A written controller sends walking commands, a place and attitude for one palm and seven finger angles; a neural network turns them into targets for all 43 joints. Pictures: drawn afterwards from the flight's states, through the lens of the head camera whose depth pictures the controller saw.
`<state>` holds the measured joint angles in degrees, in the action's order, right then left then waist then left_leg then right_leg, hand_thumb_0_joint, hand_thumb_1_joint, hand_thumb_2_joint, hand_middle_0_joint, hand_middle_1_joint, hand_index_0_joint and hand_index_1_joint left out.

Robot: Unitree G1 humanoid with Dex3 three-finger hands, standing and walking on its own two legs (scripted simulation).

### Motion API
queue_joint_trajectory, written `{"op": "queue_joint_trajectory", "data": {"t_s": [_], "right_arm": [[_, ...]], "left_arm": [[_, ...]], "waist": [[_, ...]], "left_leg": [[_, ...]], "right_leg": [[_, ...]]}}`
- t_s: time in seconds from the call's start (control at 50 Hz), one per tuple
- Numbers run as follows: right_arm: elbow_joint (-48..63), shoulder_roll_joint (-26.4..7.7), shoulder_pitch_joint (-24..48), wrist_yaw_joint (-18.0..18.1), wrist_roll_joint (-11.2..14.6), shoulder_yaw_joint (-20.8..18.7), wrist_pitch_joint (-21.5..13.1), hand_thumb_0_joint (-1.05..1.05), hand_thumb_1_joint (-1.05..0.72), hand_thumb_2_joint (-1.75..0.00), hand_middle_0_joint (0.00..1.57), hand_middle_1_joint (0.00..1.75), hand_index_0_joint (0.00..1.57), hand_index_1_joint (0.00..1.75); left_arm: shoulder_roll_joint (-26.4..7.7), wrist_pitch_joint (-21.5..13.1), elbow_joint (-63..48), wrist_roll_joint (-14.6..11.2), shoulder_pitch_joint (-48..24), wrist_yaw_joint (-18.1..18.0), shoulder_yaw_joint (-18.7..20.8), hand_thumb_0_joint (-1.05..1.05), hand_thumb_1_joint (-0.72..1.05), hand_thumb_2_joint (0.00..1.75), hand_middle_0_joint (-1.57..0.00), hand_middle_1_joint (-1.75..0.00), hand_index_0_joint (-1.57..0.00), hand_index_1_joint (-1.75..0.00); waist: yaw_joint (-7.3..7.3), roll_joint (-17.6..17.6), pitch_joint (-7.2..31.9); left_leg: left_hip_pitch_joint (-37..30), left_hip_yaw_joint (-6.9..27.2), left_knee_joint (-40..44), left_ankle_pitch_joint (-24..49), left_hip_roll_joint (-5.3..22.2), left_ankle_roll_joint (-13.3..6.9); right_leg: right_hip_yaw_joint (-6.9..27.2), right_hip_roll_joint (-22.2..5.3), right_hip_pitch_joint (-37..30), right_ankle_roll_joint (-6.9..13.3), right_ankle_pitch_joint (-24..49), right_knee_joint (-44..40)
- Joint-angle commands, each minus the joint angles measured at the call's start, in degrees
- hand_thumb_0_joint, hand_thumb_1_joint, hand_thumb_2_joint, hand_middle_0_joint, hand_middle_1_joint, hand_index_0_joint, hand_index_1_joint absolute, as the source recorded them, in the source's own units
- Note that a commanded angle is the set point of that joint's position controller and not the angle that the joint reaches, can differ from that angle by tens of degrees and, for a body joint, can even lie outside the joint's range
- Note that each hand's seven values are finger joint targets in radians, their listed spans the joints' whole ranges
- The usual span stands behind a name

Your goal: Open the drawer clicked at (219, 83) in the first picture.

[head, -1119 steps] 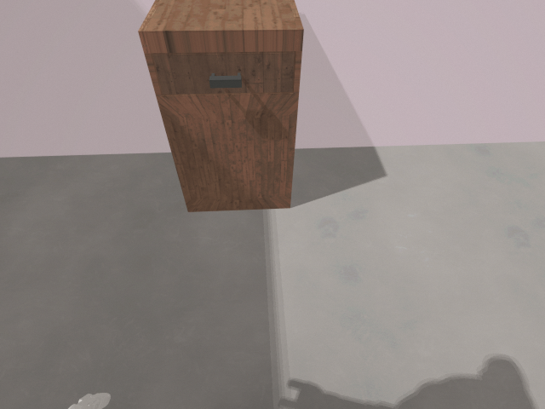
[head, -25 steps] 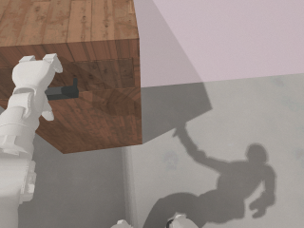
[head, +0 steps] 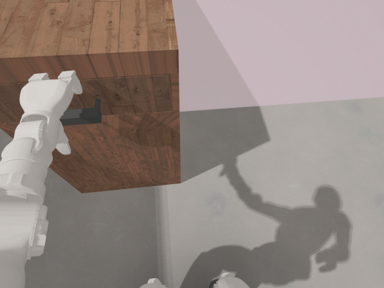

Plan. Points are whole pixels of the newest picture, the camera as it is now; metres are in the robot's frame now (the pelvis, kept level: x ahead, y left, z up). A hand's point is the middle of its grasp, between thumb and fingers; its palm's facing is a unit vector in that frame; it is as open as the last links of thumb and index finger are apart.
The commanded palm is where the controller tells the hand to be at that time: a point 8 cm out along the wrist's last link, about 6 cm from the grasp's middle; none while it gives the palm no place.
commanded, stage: re-aim the fingers above the handle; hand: left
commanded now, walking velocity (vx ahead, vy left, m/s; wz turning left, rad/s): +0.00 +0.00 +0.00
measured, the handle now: (79, 109) +0.54 +0.27 -0.03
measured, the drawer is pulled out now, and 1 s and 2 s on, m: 0.00 0.00 0.00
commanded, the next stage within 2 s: lower the fingers behind the handle in 1.70 s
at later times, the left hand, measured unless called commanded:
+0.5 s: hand (62, 113) +0.48 +0.27 +0.04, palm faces -0.07 -0.02 -1.00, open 13.8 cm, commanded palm +0.47 +0.27 +0.09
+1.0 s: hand (65, 112) +0.48 +0.26 +0.04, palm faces -0.05 -0.02 -1.00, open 13.8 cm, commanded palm +0.46 +0.26 +0.09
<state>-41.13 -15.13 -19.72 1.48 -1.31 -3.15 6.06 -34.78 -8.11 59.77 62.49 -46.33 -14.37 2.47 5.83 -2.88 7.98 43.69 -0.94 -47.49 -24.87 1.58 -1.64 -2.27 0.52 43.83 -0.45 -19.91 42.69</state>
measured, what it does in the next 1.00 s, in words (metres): stands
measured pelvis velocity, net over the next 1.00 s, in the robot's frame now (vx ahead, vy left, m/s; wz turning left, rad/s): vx -0.01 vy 0.00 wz -0.02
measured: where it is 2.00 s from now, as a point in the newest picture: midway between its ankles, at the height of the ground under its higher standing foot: outside the picture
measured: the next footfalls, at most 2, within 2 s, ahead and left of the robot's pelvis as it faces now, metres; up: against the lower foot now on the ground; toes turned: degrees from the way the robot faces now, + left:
none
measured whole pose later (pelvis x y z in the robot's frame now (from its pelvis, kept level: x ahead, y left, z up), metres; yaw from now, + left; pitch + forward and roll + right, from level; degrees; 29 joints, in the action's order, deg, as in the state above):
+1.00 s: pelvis -0.01 +0.00 +0.00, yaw -1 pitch +21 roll -2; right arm -41.5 -15.0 -20.6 0.8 -1.4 -2.7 5.4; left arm -33.7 -4.4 61.5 62.9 -47.3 -16.2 3.0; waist 6.9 -3.3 8.2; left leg 44.2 -2.1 -47.8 -24.6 1.7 -2.0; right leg -1.0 0.7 44.8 -0.8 -19.2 43.1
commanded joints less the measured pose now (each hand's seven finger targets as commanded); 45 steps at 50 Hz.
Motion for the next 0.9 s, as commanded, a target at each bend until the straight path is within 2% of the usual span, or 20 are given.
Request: {"op": "queue_joint_trajectory", "data": {"t_s": [0.0,0.06,0.08,0.12,0.18,0.22,0.26,0.3,0.36,0.48,0.52,0.54,0.56,0.6,0.62,0.64,0.66,0.76,0.8,0.88], "right_arm": [[1.69,-10.55,-9.24,0.79,0.18,-2.72,0.07,0.00,-0.90,-0.90,0.20,0.30,0.20,0.30],[2.15,-10.30,-9.43,0.87,0.25,-2.90,-0.32,0.00,-0.90,-0.90,0.20,0.30,0.20,0.30],[1.97,-10.55,-9.55,0.89,0.23,-2.95,-0.34,0.00,-0.90,-0.90,0.20,0.30,0.20,0.30],[2.25,-10.27,-9.93,1.02,0.17,-3.13,-0.54,0.00,-0.90,-0.90,0.20,0.30,0.20,0.30],[1.64,-10.54,-10.23,1.05,0.15,-3.17,-0.78,0.00,-0.90,-0.90,0.20,0.30,0.20,0.30],[1.41,-10.47,-10.52,1.05,0.16,-3.09,-0.90,0.00,-0.90,-0.90,0.20,0.30,0.20,0.30],[1.31,-10.58,-10.51,0.99,0.11,-3.05,-0.97,0.00,-0.90,-0.90,0.20,0.30,0.20,0.30],[1.03,-10.82,-10.77,0.86,-0.08,-3.21,-1.03,0.00,-0.90,-0.90,0.20,0.30,0.20,0.30],[0.88,-10.45,-10.92,0.60,-0.10,-3.28,-1.03,0.00,-0.90,-0.90,0.20,0.30,0.20,0.30],[1.41,-11.07,-10.06,0.71,0.35,-2.45,-0.78,0.00,-0.90,-0.90,0.20,0.30,0.20,0.30],[1.71,-10.94,-10.24,1.06,0.30,-2.59,-0.90,0.00,-0.90,-0.90,0.20,0.30,0.20,0.30],[1.68,-11.00,-10.17,1.06,0.27,-2.58,-0.97,0.00,-0.90,-0.90,0.20,0.30,0.20,0.30],[1.99,-10.62,-10.22,1.12,0.30,-2.67,-1.15,0.00,-0.90,-0.90,0.20,0.30,0.20,0.30],[1.78,-10.49,-10.76,1.10,0.11,-3.08,-1.33,0.00,-0.90,-0.90,0.20,0.30,0.20,0.30],[1.88,-10.17,-11.08,1.04,0.09,-3.28,-1.57,0.00,-0.90,-0.90,0.20,0.30,0.20,0.30],[1.75,-9.80,-11.47,0.79,0.15,-3.61,-1.76,0.00,-0.90,-0.90,0.20,0.30,0.20,0.30],[1.37,-9.68,-11.61,0.65,0.16,-3.82,-1.85,0.00,-0.90,-0.90,0.20,0.30,0.20,0.30],[0.55,-10.32,-11.02,0.50,-0.13,-3.15,-1.59,0.00,-0.90,-0.90,0.20,0.30,0.20,0.30],[0.68,-10.53,-10.45,0.15,-0.46,-2.95,-1.44,0.00,-0.90,-0.90,0.20,0.30,0.20,0.30],[1.57,-10.31,-9.66,-0.14,-0.32,-2.73,-1.11,0.00,-0.90,-0.90,0.20,0.30,0.20,0.30]], "left_arm": [[-19.45,0.02,-7.82,-0.78,-21.95,-2.06,5.88,0.00,-0.50,0.30,-0.30,-1.20,-0.30,-1.20],[-18.02,-0.39,-8.86,-0.03,-23.64,-2.37,4.13,0.00,-0.50,0.30,-0.30,-1.20,-0.30,-1.20],[-19.56,-0.56,-9.10,-0.17,-23.01,-2.33,5.46,0.00,-0.50,0.30,-0.30,-1.20,-0.30,-1.20],[-17.58,-1.28,-10.09,-0.43,-24.83,-2.39,3.78,0.00,-0.50,0.30,-0.30,-1.20,-0.30,-1.20],[-18.66,-1.57,-9.48,-0.62,-24.30,-2.59,4.91,0.00,-0.50,0.30,-0.30,-1.20,-0.30,-1.20],[-18.19,-1.68,-9.56,-0.48,-26.57,-2.87,4.04,0.00,-0.50,0.30,-0.30,-1.20,-0.30,-1.20],[-17.52,-1.16,-8.64,-0.22,-26.59,-3.18,3.52,0.00,-0.50,0.30,-0.30,-1.20,-0.30,-1.20],[-19.14,-1.21,-10.19,-0.18,-27.38,-3.41,5.09,0.00,-0.50,0.30,-0.30,-1.20,-0.30,-1.20],[-16.48,-0.36,-8.63,-0.29,-25.63,-3.48,3.57,0.00,-0.50,0.30,-0.30,-1.20,-0.30,-1.20],[-19.77,1.33,-5.56,-0.12,-24.87,-2.91,4.85,0.00,-0.50,0.30,-0.30,-1.20,-0.30,-1.20],[-20.20,0.52,-7.19,0.22,-26.73,-2.60,4.67,0.00,-0.50,0.30,-0.30,-1.20,-0.30,-1.20],[-20.92,0.16,-7.59,0.24,-26.15,-2.42,5.30,0.00,-0.50,0.30,-0.30,-1.20,-0.30,-1.20],[-18.35,-0.18,-7.76,0.30,-26.58,-2.30,3.32,0.00,-0.50,0.30,-0.30,-1.20,-0.30,-1.20],[-17.73,-1.17,-9.52,-0.11,-26.64,-2.23,3.79,0.00,-0.50,0.30,-0.30,-1.20,-0.30,-1.20],[-15.55,-1.53,-10.47,-0.40,-26.86,-2.44,2.50,0.00,-0.50,0.30,-0.30,-1.20,-0.30,-1.20],[-11.04,-1.47,-10.50,-0.84,-26.84,-2.45,-0.36,0.00,-0.50,0.30,-0.30,-1.20,-0.30,-1.20],[-9.34,-1.20,-9.72,-1.05,-26.39,-2.69,-1.10,0.00,-0.50,0.30,-0.30,-1.20,-0.30,-1.20],[-15.27,0.85,-9.08,0.47,-30.54,-5.01,2.69,0.00,-0.50,0.30,-0.30,-1.20,-0.30,-1.20],[-17.46,1.60,-10.09,0.37,-29.94,-5.67,4.77,0.00,-0.50,0.30,-0.30,-1.20,-0.30,-1.20],[-17.32,3.80,-8.57,0.15,-24.55,-5.29,5.02,0.00,-0.50,0.30,-0.30,-1.20,-0.30,-1.20]], "waist": [[0.28,-1.57,22.70],[0.77,-3.51,23.47],[0.26,-3.62,24.15],[1.42,-3.36,25.29],[0.98,-3.37,25.17],[1.73,-4.07,24.50],[1.75,-4.43,23.90],[1.17,-5.66,26.36],[1.32,-5.26,25.82],[0.91,-1.94,21.96],[1.42,-2.89,24.08],[0.79,-4.13,24.06],[1.50,-4.26,23.74],[1.45,-4.50,25.71],[1.70,-5.70,26.46],[2.51,-5.35,25.83],[2.73,-4.39,24.44],[2.17,-5.14,24.35],[0.88,-6.57,26.06],[-0.30,-5.12,27.37]], "left_leg": [[-12.94,0.37,3.42,29.98,-2.14,-0.50],[-14.12,0.36,3.37,29.01,-2.07,-0.41],[-14.38,0.43,3.20,29.32,-2.05,-0.38],[-14.94,0.48,2.95,29.12,-2.08,-0.51],[-15.00,0.85,2.95,28.89,-2.01,-0.41],[-14.90,1.02,2.94,28.77,-1.94,-0.33],[-15.04,1.10,2.95,28.32,-1.93,-0.26],[-17.12,1.48,2.67,30.89,-1.61,0.02],[-17.90,1.49,2.47,32.49,-1.39,0.22],[-12.24,0.80,4.12,25.13,-1.90,-0.44],[-13.16,0.70,3.72,25.87,-1.96,-0.56],[-13.80,0.84,3.60,26.53,-1.91,-0.35],[-14.50,0.97,3.60,26.56,-1.86,-0.31],[-17.05,1.34,2.86,29.88,-1.53,-0.17],[-18.49,1.73,2.71,31.58,-1.31,0.08],[-19.90,2.12,2.58,32.48,-1.13,0.25],[-19.94,2.31,2.62,32.13,-0.90,0.38],[-17.55,2.17,3.12,29.70,-1.45,0.24],[-17.73,1.80,2.97,31.67,-1.56,0.41],[-16.85,0.84,2.99,33.75,-1.60,0.16]], "right_leg": [[0.71,2.69,-14.66,1.79,23.36,-1.88],[0.54,2.78,-12.93,1.72,21.55,-1.85],[0.67,2.85,-13.14,1.86,21.64,-1.62],[0.77,2.85,-12.91,1.55,21.57,-1.91],[0.65,2.96,-12.24,1.77,20.63,-1.64],[0.49,2.92,-11.09,1.71,20.10,-1.58],[0.35,2.98,-10.01,1.80,19.00,-1.67],[0.15,3.09,-9.87,2.01,19.56,-1.17],[-0.21,3.20,-9.33,1.82,19.64,-1.33],[0.27,2.85,-11.66,1.83,17.86,-2.10],[0.65,2.76,-12.11,1.69,18.82,-1.90],[0.53,2.79,-11.51,1.86,18.66,-1.67],[0.36,2.93,-10.68,1.84,17.99,-1.88],[0.20,3.12,-10.07,1.93,19.01,-1.56],[-0.01,3.09,-9.08,1.81,18.90,-1.49],[-0.36,3.34,-7.57,1.82,18.33,-1.88],[-0.60,3.36,-6.60,1.76,17.33,-2.18],[-0.43,3.10,-7.36,2.07,17.17,-1.59],[-0.39,3.09,-9.22,2.26,18.79,-1.08],[-0.17,2.96,-13.05,1.86,22.26,-0.94]]}}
